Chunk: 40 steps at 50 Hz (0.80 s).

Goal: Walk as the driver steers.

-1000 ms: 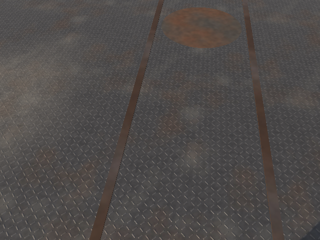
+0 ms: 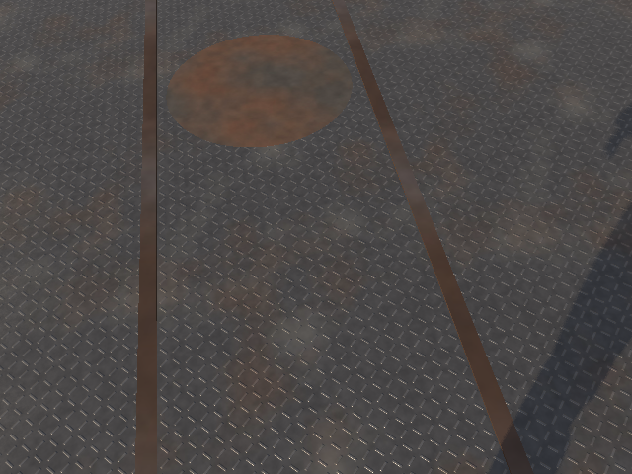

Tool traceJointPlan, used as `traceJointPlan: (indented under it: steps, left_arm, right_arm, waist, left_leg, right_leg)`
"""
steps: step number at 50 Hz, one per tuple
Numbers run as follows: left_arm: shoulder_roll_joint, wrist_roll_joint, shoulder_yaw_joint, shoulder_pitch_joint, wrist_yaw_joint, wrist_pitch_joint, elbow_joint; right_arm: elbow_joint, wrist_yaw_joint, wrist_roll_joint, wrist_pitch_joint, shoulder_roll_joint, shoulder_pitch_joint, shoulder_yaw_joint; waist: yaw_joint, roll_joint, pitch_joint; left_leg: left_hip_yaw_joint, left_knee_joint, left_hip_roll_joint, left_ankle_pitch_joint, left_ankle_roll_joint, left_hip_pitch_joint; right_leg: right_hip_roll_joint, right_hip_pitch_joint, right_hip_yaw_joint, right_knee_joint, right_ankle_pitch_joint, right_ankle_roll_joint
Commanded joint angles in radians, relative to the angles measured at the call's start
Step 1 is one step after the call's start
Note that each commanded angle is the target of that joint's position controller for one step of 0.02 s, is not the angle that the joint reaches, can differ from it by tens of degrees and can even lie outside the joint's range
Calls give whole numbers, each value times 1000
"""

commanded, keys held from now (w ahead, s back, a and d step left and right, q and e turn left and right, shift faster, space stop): w+e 0.28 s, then w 0.04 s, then w+q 0.16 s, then no key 0.52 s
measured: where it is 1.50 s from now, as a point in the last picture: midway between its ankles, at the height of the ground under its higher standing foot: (369, 454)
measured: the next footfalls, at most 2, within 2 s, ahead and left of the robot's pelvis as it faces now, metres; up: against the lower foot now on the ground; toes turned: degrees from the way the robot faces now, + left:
right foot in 0.10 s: +0.24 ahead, -0.12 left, +0.00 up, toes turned -6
left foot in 0.62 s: +0.58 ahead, +0.03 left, +0.00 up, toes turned -10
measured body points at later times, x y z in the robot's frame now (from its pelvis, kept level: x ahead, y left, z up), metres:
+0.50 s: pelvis +0.29 -0.05 +0.01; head +0.32 -0.07 +0.46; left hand +0.40 +0.21 -0.10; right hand +0.44 -0.33 -0.10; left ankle +0.52 +0.07 -0.69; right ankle +0.20 -0.12 -0.73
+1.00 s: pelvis +0.49 -0.05 +0.00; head +0.50 -0.06 +0.45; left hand +0.63 +0.20 -0.12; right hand +0.56 -0.31 -0.13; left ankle +0.54 +0.03 -0.73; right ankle +0.49 -0.21 -0.74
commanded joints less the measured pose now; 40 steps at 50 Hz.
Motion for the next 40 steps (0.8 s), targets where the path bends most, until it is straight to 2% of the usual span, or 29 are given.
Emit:
traceJointPlan:
  steps: [1,3,4,5,6,7,8,9,10,11,12,14,16,20,23,24,25,28,29,30,31,32,33,34,35,36,37,38,40]
  left_arm:
    - [49,-3,2,-121,-26,-11,-123]
    - [97,-6,26,-44,-33,-6,-128]
    - [135,-10,48,75,-32,-4,-108]
    - [206,-12,87,250,-17,-1,-66]
    - [315,-11,116,340,8,10,-45]
    - [323,-13,101,323,7,1,-77]
    - [274,14,82,336,-6,-12,-83]
    - [217,11,73,291,-6,-26,-81]
    - [181,6,62,193,-1,-33,-101]
    - [147,10,48,126,0,-38,-124]
    - [135,14,44,98,4,-39,-137]
    - [149,10,44,120,16,-41,-136]
    - [171,10,49,162,32,-42,-127]
    - [158,13,40,217,44,-39,-98]
    - [171,16,39,255,38,-47,-68]
    - [171,17,39,265,38,-48,-57]
    - [167,16,37,273,39,-43,-45]
    - [173,20,36,265,51,-22,-30]
    - [178,21,35,252,55,-16,-35]
    - [185,19,33,227,56,-11,-39]
    - [165,29,22,226,56,-12,-54]
    - [100,48,1,331,51,-21,-53]
    - [89,48,-5,442,43,-27,-7]
    - [152,-17,9,443,38,-21,-2]
    - [203,-19,17,269,47,-5,-35]
    - [188,-6,19,191,53,14,-56]
    - [171,15,21,180,65,32,-53]
    - [132,22,16,218,71,43,-50]
    - [81,23,2,256,81,43,-32]
  right_arm:
    - [-43,-6,13,16,-184,14,-39]
    - [-62,-12,15,32,-209,-10,-47]
    - [-71,-15,16,42,-222,-27,-50]
    - [-84,-17,17,42,-213,-39,-44]
    - [-122,-11,-14,28,-119,1,-17]
    - [-139,9,-37,-15,-62,1,6]
    - [-200,23,31,-52,-116,-76,-10]
    - [-213,25,58,-73,-144,-160,-12]
    - [-205,18,42,-76,-140,-166,-14]
    - [-185,10,24,-63,-147,-142,-23]
    - [-182,10,12,-49,-154,-121,-30]
    - [-195,11,-6,-28,-131,-127,-31]
    - [-214,9,-16,-19,-105,-179,-23]
    - [-231,24,-2,-22,-68,-291,-2]
    - [-253,34,16,-24,-83,-361,3]
    - [-262,38,18,-25,-92,-378,2]
    - [-274,44,12,-29,-97,-399,2]
    - [-273,64,-5,-45,-115,-353,-5]
    - [-253,65,-10,-49,-136,-294,-15]
    - [-220,63,-14,-52,-153,-184,-26]
    - [-195,57,-26,-53,-202,-62,-37]
    - [-185,52,-43,-45,-258,18,-39]
    - [-178,55,-23,-24,-195,40,-13]
    - [-153,57,11,-6,-213,46,-35]
    - [-196,49,15,6,-160,-72,-20]
    - [-211,43,2,12,-106,-173,4]
    - [-214,43,-14,13,-85,-205,15]
    - [-206,41,-21,20,-94,-244,12]
    - [-191,38,-35,17,-100,-253,10]
  waist:
    - [9,53,80]
    - [69,101,4]
    - [140,116,-62]
    - [228,85,-151]
    - [199,-125,-237]
    - [148,-206,-332]
    - [170,-160,-383]
    - [169,-69,-231]
    - [118,14,-135]
    - [74,29,-99]
    - [48,26,-85]
    - [36,18,-70]
    - [50,7,-52]
    - [112,-49,-20]
    - [148,-61,21]
    - [154,-56,34]
    - [156,-45,52]
    - [118,-62,6]
    - [89,-73,-39]
    - [24,-78,-100]
    - [-22,-23,-214]
    - [8,196,-362]
    - [33,274,-470]
    - [17,233,-475]
    - [-5,96,-293]
    - [24,54,-159]
    - [51,47,-110]
    - [93,91,-91]
    - [108,149,-98]
  left_leg:
    - [-54,20,329,611,132,19]
    - [-21,193,324,975,108,47]
    - [-9,364,313,1061,89,8]
    - [3,607,273,948,49,-132]
    - [2,965,172,316,-4,-481]
    - [-225,1167,13,-325,-22,-680]
    - [-353,1248,14,-280,-9,-860]
    - [-346,1193,67,-172,18,-922]
    - [-344,1098,115,-78,23,-881]
    - [-351,1024,151,-39,16,-786]
    - [-355,968,163,-11,6,-724]
    - [-332,876,163,28,-24,-685]
    - [-307,757,151,127,-52,-708]
    - [-268,453,125,423,-46,-656]
    - [-263,372,116,497,-18,-663]
    - [-268,356,116,477,-4,-698]
    - [-271,329,111,442,12,-725]
    - [-249,278,66,350,55,-655]
    - [-221,273,27,328,69,-578]
    - [-205,227,7,412,91,-427]
    - [-299,271,112,725,138,-185]
    - [-557,354,357,1140,276,158]
    - [-744,357,470,1359,369,278]
    - [-828,243,484,772,404,238]
    - [-719,166,396,524,327,41]
    - [-614,124,349,454,285,-153]
    - [-543,97,298,469,255,-289]
    - [-489,67,262,421,236,-380]
    - [-389,65,214,586,231,-445]
  right_leg:
    - [35,-22,-63,-62,-91,-32]
    - [116,127,-130,-56,-193,-71]
    - [157,291,-143,-85,-199,-101]
    - [177,567,-96,-152,-144,-145]
    - [-50,878,290,-180,-184,-240]
    - [-175,991,696,-252,-32,-348]
    - [-223,1079,818,-414,-261,-385]
    - [-178,958,690,-437,-305,-327]
    - [-133,790,558,-439,-232,-283]
    - [-94,658,466,-450,-109,-258]
    - [-67,581,419,-466,-56,-247]
    - [-41,508,352,-482,63,-245]
    - [-25,486,283,-494,142,-240]
    - [22,478,159,-513,72,-173]
    - [-25,531,167,-540,-35,-162]
    - [-47,584,169,-534,-25,-161]
    - [-59,628,168,-501,54,-155]
    - [-70,718,159,-369,352,-118]
    - [-50,741,151,-301,513,-101]
    - [-14,724,132,-175,600,-72]
    - [38,615,107,19,444,-30]
    - [162,338,70,388,-181,39]
    - [229,199,148,594,-770,78]
    - [187,80,182,676,-690,79]
    - [121,52,121,634,-608,83]
    - [81,72,101,552,-539,86]
    - [51,157,98,471,-513,87]
    - [42,234,91,363,-482,93]
    - [54,344,51,189,-453,104]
